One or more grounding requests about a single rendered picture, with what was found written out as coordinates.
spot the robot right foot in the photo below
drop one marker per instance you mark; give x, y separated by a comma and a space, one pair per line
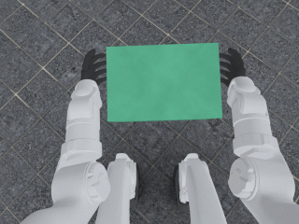
182, 206

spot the robot right forearm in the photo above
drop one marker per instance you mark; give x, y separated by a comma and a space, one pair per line
251, 122

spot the robot right hand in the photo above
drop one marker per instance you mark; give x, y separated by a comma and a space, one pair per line
236, 66

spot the carton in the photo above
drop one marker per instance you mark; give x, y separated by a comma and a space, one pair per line
163, 82

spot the robot left thigh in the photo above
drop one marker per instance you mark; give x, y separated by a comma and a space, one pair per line
122, 179

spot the robot left hand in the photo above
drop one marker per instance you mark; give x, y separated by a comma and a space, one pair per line
89, 67

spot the robot left upper arm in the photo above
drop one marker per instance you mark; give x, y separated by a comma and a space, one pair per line
77, 190

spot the robot left forearm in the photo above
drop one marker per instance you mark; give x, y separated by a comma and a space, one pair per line
82, 136

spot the robot right upper arm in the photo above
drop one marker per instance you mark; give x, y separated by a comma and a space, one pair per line
266, 188

